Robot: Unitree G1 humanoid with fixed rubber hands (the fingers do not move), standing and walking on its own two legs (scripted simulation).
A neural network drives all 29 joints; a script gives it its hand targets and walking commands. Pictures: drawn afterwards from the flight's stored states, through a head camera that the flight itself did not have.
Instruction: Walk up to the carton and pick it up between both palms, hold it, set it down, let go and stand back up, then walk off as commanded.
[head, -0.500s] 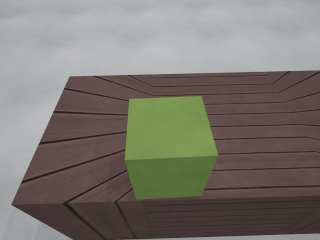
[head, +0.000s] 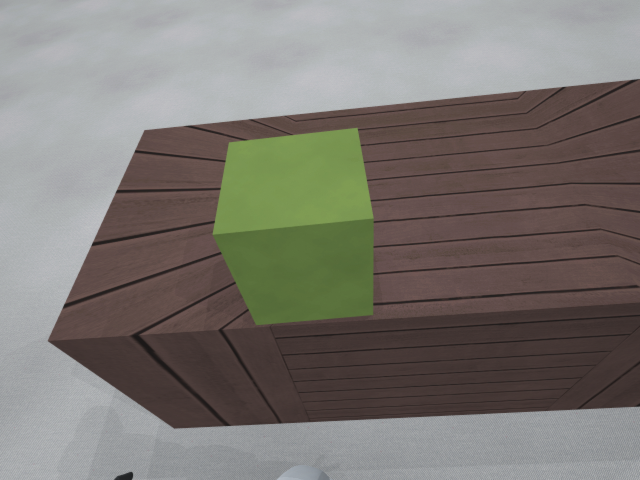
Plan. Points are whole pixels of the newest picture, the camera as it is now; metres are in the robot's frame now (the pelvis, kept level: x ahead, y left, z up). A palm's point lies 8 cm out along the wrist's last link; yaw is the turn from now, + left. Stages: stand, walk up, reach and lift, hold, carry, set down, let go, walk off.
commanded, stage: walk off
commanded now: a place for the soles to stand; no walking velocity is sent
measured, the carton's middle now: (303, 232) +0.52 +0.09 -0.03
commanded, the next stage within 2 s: none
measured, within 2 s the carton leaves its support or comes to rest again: neither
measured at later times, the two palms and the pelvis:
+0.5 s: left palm out of the picture -0.06 +0.35 -0.12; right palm out of the picture -0.07 -0.29 -0.08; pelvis -0.15 +0.03 +0.00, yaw +0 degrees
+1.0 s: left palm out of the picture -0.21 +0.34 -0.09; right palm out of the picture -0.18 -0.31 -0.11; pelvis -0.31 +0.01 -0.02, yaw +2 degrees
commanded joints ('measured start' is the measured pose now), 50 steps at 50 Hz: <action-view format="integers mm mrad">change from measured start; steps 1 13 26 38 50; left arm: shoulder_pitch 5 -59 16 -54 13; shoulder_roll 258 209 272 335 331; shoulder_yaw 94 69 75 77 94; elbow -89 -70 -66 -108 -130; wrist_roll -1 -1 -14 -1 11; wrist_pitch -24 20 7 -38 -19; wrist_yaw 16 -6 -7 12 13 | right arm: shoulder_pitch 37 173 32 -11 47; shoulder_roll -160 -178 -196 -182 -136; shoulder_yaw -40 -55 -54 -72 -41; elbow -77 -4 -164 -139 -160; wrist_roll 6 -28 -7 13 16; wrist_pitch -18 -39 -54 -42 -33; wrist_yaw -2 22 -2 -18 17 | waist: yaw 23 -85 -98 -33 -2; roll -219 68 122 -120 -317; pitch -139 -157 -168 -107 -196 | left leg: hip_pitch -106 262 330 -94 60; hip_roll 28 264 462 37 131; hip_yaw -36 -167 -276 -76 79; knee -29 -946 -790 99 -349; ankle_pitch -7 -62 527 -116 -71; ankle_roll -5 151 290 22 25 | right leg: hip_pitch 230 -247 -223 -3 157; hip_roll -288 -23 70 -359 -308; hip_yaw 370 111 120 337 267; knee -265 102 431 -202 -110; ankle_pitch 240 -287 -253 463 526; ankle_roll -162 10 64 -247 -198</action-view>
